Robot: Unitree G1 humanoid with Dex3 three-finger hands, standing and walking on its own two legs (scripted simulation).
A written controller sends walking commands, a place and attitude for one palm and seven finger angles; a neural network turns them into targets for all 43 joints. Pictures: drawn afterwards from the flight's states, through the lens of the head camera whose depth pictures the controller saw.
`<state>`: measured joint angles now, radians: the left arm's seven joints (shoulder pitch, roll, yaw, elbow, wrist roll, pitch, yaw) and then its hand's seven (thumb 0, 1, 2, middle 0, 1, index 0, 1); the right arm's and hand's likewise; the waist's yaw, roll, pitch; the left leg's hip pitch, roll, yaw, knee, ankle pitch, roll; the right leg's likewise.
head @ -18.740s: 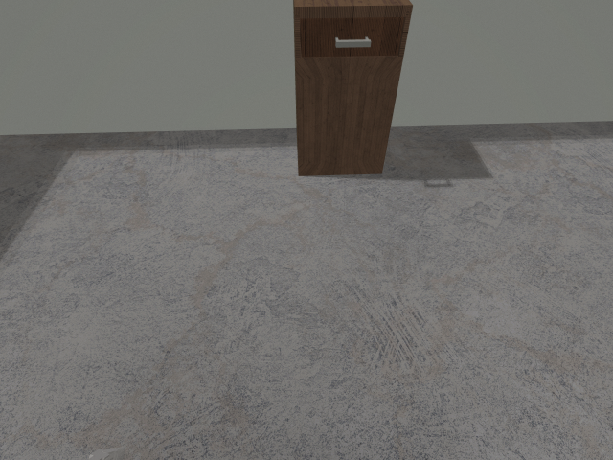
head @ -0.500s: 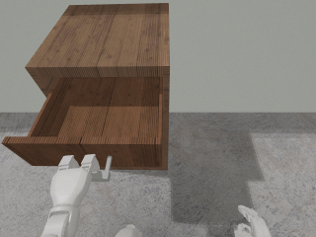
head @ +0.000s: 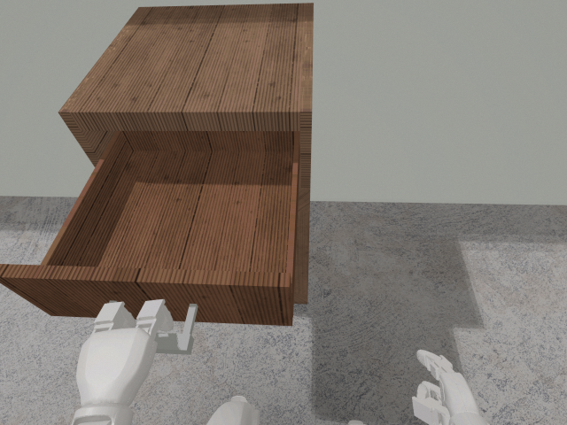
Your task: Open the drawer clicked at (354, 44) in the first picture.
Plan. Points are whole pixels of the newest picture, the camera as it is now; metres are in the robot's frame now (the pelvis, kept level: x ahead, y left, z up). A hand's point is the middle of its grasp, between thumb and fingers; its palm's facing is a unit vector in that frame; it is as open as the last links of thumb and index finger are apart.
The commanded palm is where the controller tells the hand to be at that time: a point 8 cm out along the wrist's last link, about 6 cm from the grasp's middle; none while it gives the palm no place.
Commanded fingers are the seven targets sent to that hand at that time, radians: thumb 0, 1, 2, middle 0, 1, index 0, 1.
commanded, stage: pull the drawer open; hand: left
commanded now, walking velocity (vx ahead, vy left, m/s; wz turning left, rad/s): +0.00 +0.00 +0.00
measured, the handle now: (146, 326) +0.25 +0.22 +0.00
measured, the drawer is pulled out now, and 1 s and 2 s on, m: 0.30 0.30 0.30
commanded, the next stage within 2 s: open the thumb to release the handle in 0.30 s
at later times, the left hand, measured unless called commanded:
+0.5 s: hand (136, 366) +0.20 +0.23 -0.02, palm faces +0.00 -0.06 -1.00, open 5.5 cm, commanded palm +0.18 +0.23 +0.03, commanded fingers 0.00 0.48 0.72 -0.37 -1.30 -0.37 -1.30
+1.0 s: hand (136, 371) +0.20 +0.22 -0.02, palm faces +0.00 -0.07 -1.00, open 13.2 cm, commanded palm +0.18 +0.22 +0.03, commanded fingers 0.00 -0.50 0.30 -0.30 -1.20 -0.30 -1.20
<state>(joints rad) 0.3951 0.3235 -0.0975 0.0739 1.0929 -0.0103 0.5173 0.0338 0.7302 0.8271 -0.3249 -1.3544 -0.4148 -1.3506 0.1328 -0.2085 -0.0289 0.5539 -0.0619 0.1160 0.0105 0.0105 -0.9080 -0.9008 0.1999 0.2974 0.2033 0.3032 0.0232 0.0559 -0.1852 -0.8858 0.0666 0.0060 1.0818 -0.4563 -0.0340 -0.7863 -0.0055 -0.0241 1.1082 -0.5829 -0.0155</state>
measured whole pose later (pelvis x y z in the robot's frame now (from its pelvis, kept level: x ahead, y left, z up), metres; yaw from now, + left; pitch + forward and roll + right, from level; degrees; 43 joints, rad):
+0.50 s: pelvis +0.01 +0.00 -0.01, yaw +0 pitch +17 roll +0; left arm 0.48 0.35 -0.06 -0.01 1.10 -0.06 0.56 0.02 0.73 0.79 -0.33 -1.35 -0.41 -1.35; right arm 0.14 -0.23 -0.04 0.54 -0.07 0.13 0.03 0.01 -0.91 -0.90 0.20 0.30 0.20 0.30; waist 0.03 0.05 -0.20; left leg -0.95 0.07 0.01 1.14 -0.50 -0.04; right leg -0.85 0.00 -0.02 1.17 -0.63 -0.02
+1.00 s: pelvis +0.00 -0.01 +0.00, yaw +1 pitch +15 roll +0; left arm 0.40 0.34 -0.07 0.07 1.09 -0.03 0.53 0.00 -0.39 0.35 -0.32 -1.22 -0.32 -1.21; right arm 0.14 -0.22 -0.04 0.56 -0.06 0.12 0.00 0.01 -0.91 -0.90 0.20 0.30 0.20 0.30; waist 0.03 0.06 -0.19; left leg -0.91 0.07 -0.02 1.10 -0.45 -0.04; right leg -0.81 0.00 -0.04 1.13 -0.59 -0.03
